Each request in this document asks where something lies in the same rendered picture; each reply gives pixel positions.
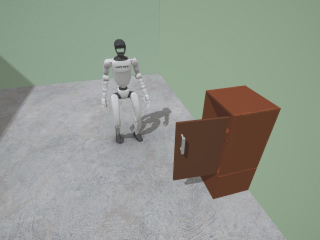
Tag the robot left upper arm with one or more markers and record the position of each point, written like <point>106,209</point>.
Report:
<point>136,68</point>

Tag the robot left forearm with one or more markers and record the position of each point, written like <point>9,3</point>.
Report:
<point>142,85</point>

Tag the right robot thigh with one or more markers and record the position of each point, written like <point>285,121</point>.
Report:
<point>115,106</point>

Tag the robot right upper arm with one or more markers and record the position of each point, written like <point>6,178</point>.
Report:
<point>106,68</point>

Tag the handle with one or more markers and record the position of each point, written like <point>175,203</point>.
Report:
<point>182,148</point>

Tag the humanoid robot torso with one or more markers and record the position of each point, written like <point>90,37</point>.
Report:
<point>122,75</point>

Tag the right robot hand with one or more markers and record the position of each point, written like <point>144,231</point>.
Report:
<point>103,101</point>

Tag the left robot hand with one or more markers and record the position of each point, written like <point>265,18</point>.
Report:
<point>146,96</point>

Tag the cupboard door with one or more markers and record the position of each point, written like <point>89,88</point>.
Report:
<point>204,140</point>

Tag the robot right forearm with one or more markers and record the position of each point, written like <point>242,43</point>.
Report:
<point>104,88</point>

